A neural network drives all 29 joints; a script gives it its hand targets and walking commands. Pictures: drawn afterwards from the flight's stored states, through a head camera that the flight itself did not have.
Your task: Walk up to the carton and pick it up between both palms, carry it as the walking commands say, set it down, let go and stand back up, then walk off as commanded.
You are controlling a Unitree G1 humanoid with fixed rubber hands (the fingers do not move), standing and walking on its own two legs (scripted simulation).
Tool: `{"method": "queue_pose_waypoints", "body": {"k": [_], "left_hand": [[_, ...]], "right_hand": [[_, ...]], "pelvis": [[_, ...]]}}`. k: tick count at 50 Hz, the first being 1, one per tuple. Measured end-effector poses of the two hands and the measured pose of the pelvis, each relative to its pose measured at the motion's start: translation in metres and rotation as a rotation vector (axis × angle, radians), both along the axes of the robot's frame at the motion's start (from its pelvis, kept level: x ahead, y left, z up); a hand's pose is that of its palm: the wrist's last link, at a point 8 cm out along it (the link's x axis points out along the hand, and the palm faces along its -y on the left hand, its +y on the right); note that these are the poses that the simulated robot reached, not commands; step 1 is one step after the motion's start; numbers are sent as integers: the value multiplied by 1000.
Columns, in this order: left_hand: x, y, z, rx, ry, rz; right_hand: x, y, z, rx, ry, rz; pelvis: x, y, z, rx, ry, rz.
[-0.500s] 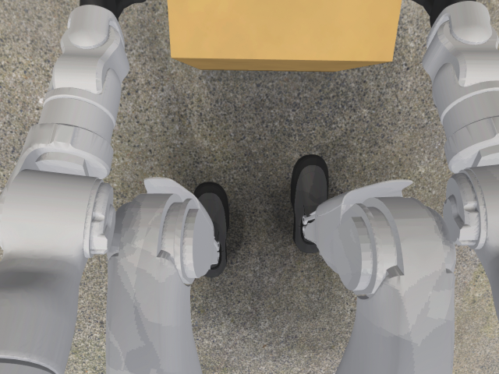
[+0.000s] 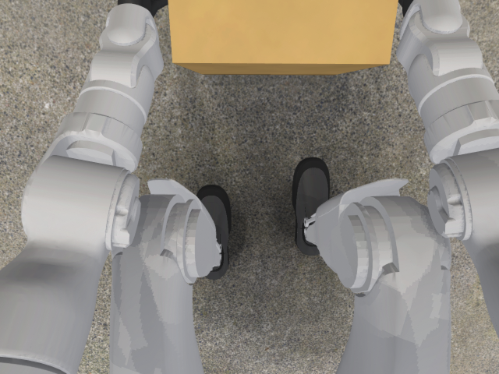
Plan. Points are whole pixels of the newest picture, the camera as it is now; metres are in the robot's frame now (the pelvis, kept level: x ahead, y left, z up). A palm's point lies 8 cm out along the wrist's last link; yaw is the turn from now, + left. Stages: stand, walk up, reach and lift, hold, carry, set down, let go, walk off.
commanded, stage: reach and lift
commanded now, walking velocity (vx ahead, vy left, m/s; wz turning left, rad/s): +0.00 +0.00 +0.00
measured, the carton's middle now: (274, 7) +0.53 -0.05 -0.26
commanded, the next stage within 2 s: none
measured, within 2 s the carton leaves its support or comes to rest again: leaves its support in 0.76 s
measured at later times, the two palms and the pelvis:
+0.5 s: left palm (141, 7) +0.53 +0.12 -0.20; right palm out of the picture +0.52 -0.21 -0.19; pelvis +0.00 +0.00 +0.00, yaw +0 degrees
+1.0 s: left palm (114, 12) +0.51 +0.13 -0.14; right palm out of the picture +0.50 -0.20 -0.14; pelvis -0.02 +0.00 +0.01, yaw +0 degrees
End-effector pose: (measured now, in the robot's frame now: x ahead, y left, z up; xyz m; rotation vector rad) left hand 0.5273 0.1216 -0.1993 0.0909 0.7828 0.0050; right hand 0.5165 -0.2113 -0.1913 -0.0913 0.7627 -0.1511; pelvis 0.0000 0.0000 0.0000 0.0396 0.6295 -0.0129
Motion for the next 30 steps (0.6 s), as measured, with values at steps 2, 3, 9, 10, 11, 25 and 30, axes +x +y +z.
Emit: {"method": "queue_pose_waypoints", "body": {"k": [2,3,9,10,11,25,30], "left_hand": [[0,0,0,5,-2,-1],[0,0,0,6,-3,0],[-1,-2,0,23,-12,6],[-1,-2,0,25,-12,9],[-1,-2,0,25,-11,14],[-2,-3,0,-4,3,51],[0,-2,1,10,7,35]], "right_hand": [[0,0,0,-4,-1,-3],[0,0,0,-5,-1,-5],[-1,1,0,-10,-3,-11],[-1,2,-1,-7,-3,-15],[-1,2,-1,-3,-3,-18],[-1,2,-2,28,3,-45],[0,2,-1,22,8,-40]], "pelvis": [[0,0,0,0,0,0],[0,0,0,0,0,1],[0,0,0,-1,-1,1],[0,0,0,-1,-2,2],[0,0,0,0,-2,2],[0,-1,-1,1,-4,4],[-1,-1,-2,-2,-10,5]]}}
